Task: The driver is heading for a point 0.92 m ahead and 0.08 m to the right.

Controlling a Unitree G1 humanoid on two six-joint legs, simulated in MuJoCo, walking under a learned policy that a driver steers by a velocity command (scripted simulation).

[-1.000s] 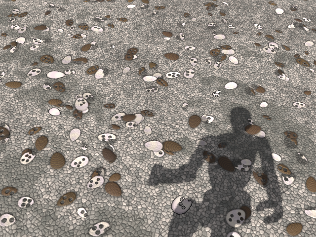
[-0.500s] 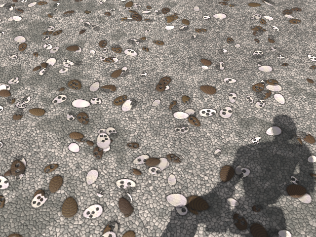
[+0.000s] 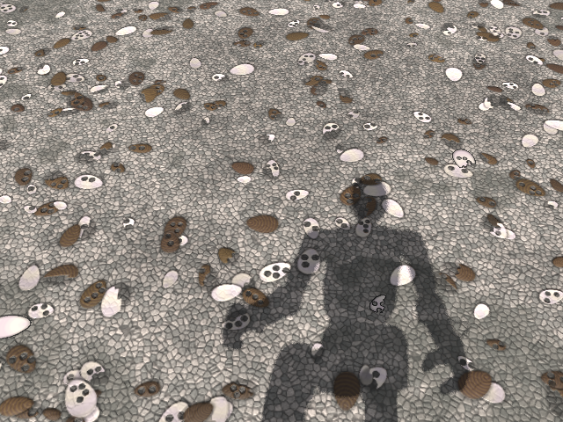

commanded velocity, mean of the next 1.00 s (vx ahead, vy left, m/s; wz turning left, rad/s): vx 0.23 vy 0.00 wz -0.02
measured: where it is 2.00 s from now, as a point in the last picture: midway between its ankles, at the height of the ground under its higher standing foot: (281, 329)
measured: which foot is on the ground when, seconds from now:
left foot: down 0.00-0.20, up 0.22-0.64, down 0.66-1.00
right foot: up 0.00-0.16, down 0.18-0.68, up 0.70-1.00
